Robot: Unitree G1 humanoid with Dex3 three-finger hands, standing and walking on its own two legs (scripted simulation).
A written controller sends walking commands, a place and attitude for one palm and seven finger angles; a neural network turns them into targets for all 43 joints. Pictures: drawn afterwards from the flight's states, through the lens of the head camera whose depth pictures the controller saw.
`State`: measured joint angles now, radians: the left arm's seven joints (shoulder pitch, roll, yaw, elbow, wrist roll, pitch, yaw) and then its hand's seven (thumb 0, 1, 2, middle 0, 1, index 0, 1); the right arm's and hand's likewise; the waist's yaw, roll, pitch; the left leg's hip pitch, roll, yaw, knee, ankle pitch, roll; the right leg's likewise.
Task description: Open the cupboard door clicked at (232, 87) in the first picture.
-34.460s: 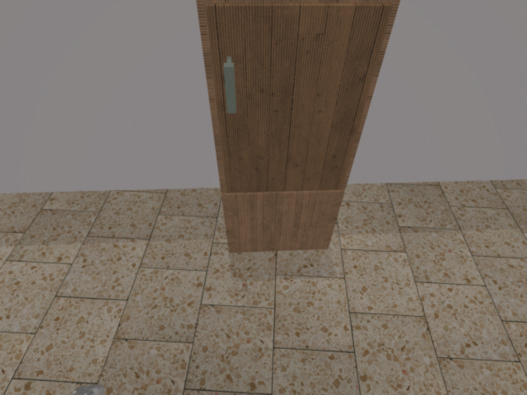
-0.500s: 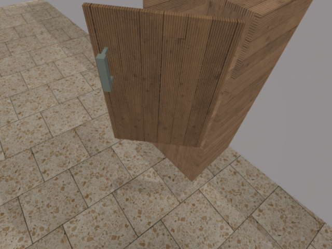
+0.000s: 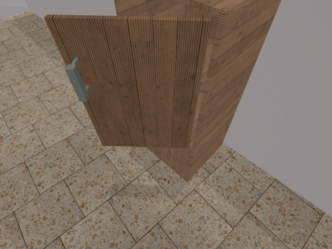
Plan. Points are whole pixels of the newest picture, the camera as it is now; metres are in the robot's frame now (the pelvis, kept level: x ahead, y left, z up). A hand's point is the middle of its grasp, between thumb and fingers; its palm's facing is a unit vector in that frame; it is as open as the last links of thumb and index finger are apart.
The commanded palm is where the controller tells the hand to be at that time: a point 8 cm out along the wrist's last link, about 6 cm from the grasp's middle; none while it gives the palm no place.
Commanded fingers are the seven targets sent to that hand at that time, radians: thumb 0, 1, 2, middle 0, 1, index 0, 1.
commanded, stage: come to a stop and stand still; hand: left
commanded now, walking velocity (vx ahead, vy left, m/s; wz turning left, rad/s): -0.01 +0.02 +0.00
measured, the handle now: (80, 79) +0.55 +0.29 +0.08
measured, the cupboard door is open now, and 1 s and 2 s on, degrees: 42 42 42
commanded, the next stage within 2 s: look again from close up in 0.50 s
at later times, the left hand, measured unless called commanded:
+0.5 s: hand out of the picture -0.01 +0.22 -0.16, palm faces -0.02 -0.96 -0.28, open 7.3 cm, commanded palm none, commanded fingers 0.00 0.90 0.90 -0.20 -0.30 -0.20 -0.30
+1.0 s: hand out of the picture +0.05 +0.16 -0.16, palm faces -0.04 -0.97 -0.24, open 7.3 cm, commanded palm none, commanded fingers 0.00 0.90 0.90 -0.20 -0.30 -0.20 -0.30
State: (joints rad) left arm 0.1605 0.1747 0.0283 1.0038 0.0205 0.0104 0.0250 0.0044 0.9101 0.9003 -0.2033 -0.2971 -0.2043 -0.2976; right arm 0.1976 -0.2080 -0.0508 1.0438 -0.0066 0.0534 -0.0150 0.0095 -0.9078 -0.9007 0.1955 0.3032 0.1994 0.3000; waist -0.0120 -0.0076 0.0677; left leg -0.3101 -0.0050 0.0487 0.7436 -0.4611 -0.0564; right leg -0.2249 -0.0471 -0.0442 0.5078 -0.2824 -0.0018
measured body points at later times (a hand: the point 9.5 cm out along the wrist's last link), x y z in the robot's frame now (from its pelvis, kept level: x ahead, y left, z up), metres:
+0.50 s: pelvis -0.01 +0.02 +0.00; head +0.00 -0.01 +0.45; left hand -0.01 +0.27 -0.14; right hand +0.03 -0.21 -0.16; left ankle -0.01 +0.11 -0.74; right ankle -0.01 -0.12 -0.74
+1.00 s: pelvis +0.00 -0.03 +0.00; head +0.01 -0.05 +0.45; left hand +0.05 +0.21 -0.14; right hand +0.00 -0.26 -0.16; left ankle -0.01 +0.11 -0.74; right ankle -0.01 -0.12 -0.74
